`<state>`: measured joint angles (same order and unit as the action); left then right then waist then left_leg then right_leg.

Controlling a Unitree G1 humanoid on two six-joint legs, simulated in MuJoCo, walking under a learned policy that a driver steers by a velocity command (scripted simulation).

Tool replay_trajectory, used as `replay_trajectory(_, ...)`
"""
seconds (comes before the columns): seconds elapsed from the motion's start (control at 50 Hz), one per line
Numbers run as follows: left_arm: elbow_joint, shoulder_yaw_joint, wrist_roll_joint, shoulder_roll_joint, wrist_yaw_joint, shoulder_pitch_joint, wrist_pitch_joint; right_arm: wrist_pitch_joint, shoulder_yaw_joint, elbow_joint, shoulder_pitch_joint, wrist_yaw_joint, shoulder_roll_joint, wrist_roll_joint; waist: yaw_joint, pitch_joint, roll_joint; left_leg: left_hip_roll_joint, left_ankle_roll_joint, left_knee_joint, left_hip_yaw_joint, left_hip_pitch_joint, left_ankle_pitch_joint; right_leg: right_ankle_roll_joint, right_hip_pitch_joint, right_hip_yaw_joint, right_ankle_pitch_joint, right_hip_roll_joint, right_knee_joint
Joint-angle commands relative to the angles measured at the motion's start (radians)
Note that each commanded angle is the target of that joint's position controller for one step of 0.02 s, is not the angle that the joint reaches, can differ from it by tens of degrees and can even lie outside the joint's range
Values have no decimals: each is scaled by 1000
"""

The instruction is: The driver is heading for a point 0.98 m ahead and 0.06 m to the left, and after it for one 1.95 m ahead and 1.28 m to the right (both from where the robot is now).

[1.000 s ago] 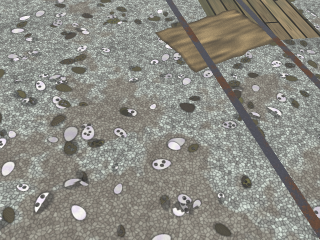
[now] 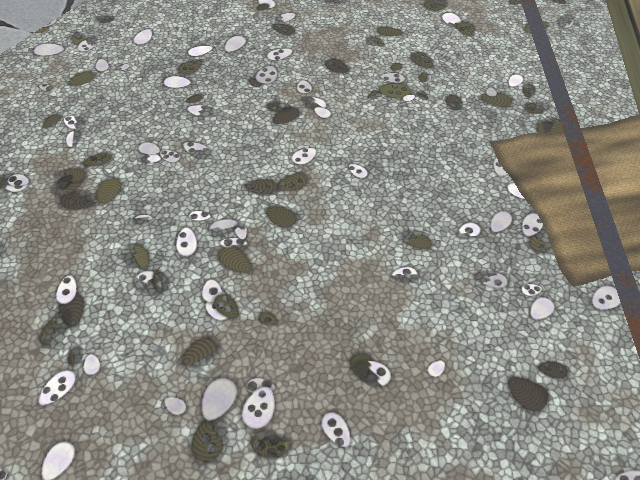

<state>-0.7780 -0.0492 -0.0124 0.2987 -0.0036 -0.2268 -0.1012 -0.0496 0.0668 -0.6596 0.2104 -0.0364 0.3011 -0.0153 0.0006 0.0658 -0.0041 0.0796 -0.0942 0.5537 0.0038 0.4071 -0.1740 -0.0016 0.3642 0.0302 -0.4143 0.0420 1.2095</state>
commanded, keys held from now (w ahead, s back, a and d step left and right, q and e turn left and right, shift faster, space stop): w+q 0.30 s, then w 0.64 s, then w+e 0.06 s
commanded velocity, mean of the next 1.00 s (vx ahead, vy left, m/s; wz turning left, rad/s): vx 0.50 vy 0.00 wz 0.30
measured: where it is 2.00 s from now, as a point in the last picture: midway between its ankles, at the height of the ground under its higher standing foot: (266, 276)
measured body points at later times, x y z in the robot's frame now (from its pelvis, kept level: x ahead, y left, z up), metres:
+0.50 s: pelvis +0.29 -0.04 +0.01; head +0.31 -0.04 +0.46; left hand +0.36 +0.26 -0.09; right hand +0.44 -0.29 -0.11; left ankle +0.16 +0.06 -0.64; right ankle +0.36 -0.13 -0.73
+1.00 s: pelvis +0.53 +0.09 +0.01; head +0.55 +0.11 +0.46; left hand +0.50 +0.38 -0.12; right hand +0.76 -0.11 -0.08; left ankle +0.55 +0.19 -0.73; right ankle +0.48 -0.08 -0.64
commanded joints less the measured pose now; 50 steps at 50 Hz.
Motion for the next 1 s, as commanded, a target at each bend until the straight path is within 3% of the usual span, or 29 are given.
replay_trajectory(0.02, 101, -34, 19, 130, 2, 23, -23, -14, 31, 75, 36, 12, 113, 12, 8, -132, 38, -254, -200, -291, -393, -311, 217, 8, 276, 58, 99, 70, -52)
replay_trajectory(0.08, 102, -25, 30, 92, 7, 25, 5, -20, 38, 63, 47, 28, 136, 6, 20, -112, 43, -222, -207, -318, -312, -204, 319, 58, 246, 29, 166, 60, -169)
replay_trajectory(0.18, 147, -5, 22, 50, 0, 217, 1, -5, 43, 32, 109, 52, 157, -4, -51, -74, 86, -155, -136, -300, -255, -153, 176, 83, 188, 19, 457, -6, -546)
replay_trajectory(0.24, 168, -10, 8, 70, -14, 283, -11, 2, 47, 10, 151, 54, 163, -10, -77, -65, 98, -181, -122, -265, -321, -186, 102, 71, 146, 35, 492, -35, -652)
replay_trajectory(0.28, 171, -21, 5, 95, -21, 282, -20, 8, 45, 2, 160, 57, 151, -12, -68, -67, 108, -203, -110, -211, -385, -246, 71, 51, 128, 57, 444, -42, -704)
replay_trajectory(0.34, 137, -41, 7, 123, -23, 155, -34, 15, 40, 0, 133, 59, 128, -5, 1, -93, 145, -206, -78, -103, -414, -283, 149, -7, -17, 26, 374, -44, -761)
replay_trajectory(0.36, 118, -55, 21, 151, -18, 57, -40, 13, 24, 3, 138, 55, 86, 1, 45, -172, 123, -154, -47, 37, -366, -256, 200, -48, -188, 51, 373, 0, -764)
replay_trajectory(0.38, 105, -65, 32, 200, -12, -88, -40, 11, 3, 17, 164, 54, 33, 19, 90, -313, -4, -84, -8, 319, -279, -129, 10, -111, -440, 239, 330, 168, -751)
replay_trajectory(0.4, 51, -87, 33, 269, -24, -164, -27, 1, -8, 27, 315, 54, 0, -18, 20, -372, -373, 42, 58, 615, -182, 228, -411, -278, -684, 729, 78, 345, -876)
replay_trajectory(0.42, 67, -65, 1, 166, -30, -141, -25, -2, 7, -3, 286, 57, 102, -25, 52, -283, -224, -25, 68, 725, -225, 346, -387, -262, -645, 779, -138, 341, -925)
replay_trajectory(0.44, 73, -50, 0, 113, -25, -98, -19, -2, 19, 11, 161, 55, 142, -18, 78, -163, -125, -57, 69, 741, -206, 373, -293, -223, -534, 613, -105, 299, -929)
replay_trajectory(0.46, 80, -42, 13, 104, -24, -55, -12, -4, 16, 26, 90, 56, 131, -6, 65, -110, -52, -89, 70, 718, -168, 346, -229, -205, -426, 497, 14, 258, -940)
replay_trajectory(0.48, 73, -36, 18, 88, -22, -32, -8, -10, 17, 41, 44, 53, 118, 7, 52, -63, -41, -116, 71, 662, -157, 336, -184, -208, -348, 421, 130, 225, -958)
replay_trajectory(0.5, 70, -28, 25, 75, -19, -23, -9, -13, 16, 45, 46, 46, 101, 6, 27, -62, -66, -144, 70, 619, -144, 290, -154, -201, -300, 358, 212, 196, -976)
replay_trajectory(0.54, 54, -25, 16, 68, -17, -33, -13, -13, 7, 41, 61, 39, 65, 3, 12, -75, -101, -161, 79, 544, -106, 256, -147, -214, -272, 288, 315, 173, -1003)
replay_trajectory(0.6, 29, -36, 3, 119, -11, -58, -11, -16, -11, 69, -19, 35, 29, 13, 28, -55, -80, -180, 99, 378, -68, 276, -73, -235, -256, 214, 414, 179, -1046)
replay_trajectory(0.64, 16, -39, 0, 137, -8, -71, -3, -22, -20, 79, -78, 29, 15, 11, 47, -50, -73, -177, 103, 248, -50, 247, 39, -220, -250, 153, 440, 160, -1057)
replay_trajectory(0.7, -10, -38, -9, 151, -8, -113, 7, -30, -23, 93, -163, 18, 14, 3, 79, -37, -73, -148, 106, 93, -20, 172, 170, -196, -244, 92, 455, 143, -1051)
replay_trajectory(0.78, -46, -40, -17, 166, -6, -166, 26, -36, -15, 124, -237, 2, 36, -6, 84, -13, -83, -127, 73, -3, -18, 146, 144, -174, -327, 105, 476, 195, -1013)
replay_trajectory(0.82, -53, -45, -18, 185, -1, -155, 37, -39, -3, 117, -193, -1, 62, -3, 39, -36, -89, -105, 42, -47, -1, 56, 97, -152, -360, 94, 607, 205, -943)
replay_trajectory(0.84, -52, -44, -20, 185, 2, -141, 41, -38, 13, 90, -103, 3, 87, 3, -17, -89, -79, -81, 18, -82, 22, -83, 103, -131, -347, 56, 749, 175, -835)
replay_trajectory(0.86, -47, -34, -12, 160, 4, -142, 41, -35, 36, 49, 42, 12, 134, 8, -82, -185, -57, -96, -14, -77, 9, -303, 114, -102, -271, 14, 777, 127, -652)
replay_trajectory(0.88, -14, -7, 23, 95, 7, -144, 36, -27, 56, 22, 226, 26, 216, 19, -141, -342, 96, -316, -85, -47, -243, -593, 151, -60, -61, -36, 450, 59, -314)
replay_trajectory(0.9, -3, 17, 7, 13, 1, -256, 16, -24, 59, 9, 233, 17, 258, 20, -70, -437, 343, -479, -226, -190, -685, -799, -89, -19, 271, 8, -154, -88, -42)
replay_trajectory(0.92, -12, -9, -14, 127, -5, -183, 3, -24, 35, 16, 207, 13, 161, 8, -102, -344, 207, -446, -195, -244, -682, -732, -224, -27, 382, 83, -150, -28, 51)
replay_trajectory(0.94, 14, -19, -27, 154, -10, -96, -4, -27, 23, 19, 145, 13, 131, 4, -90, -214, 157, -411, -162, -261, -540, -609, -179, -37, 421, 60, -51, 14, 43)
replay_trajectory(0.96, 12, -17, -22, 137, -6, -65, -3, -29, 16, 23, 85, 12, 111, 12, -61, -153, 77, -373, -144, -284, -433, -488, -72, -30, 382, 45, 34, 53, 6)
replay_trajectory(0.98, 10, -19, -10, 126, -6, -55, 4, -33, 10, 22, 44, 9, 86, 19, -35, -108, 66, -341, -136, -316, -355, -397, 12, -21, 349, 45, 89, 76, -43)
replay_trajectory(1.0, 3, -19, -10, 110, -7, -78, 16, -40, 7, 19, 22, 9, 74, 27, -7, -102, 93, -323, -129, -346, -299, -335, 61, -14, 291, 55, 128, 96, -62)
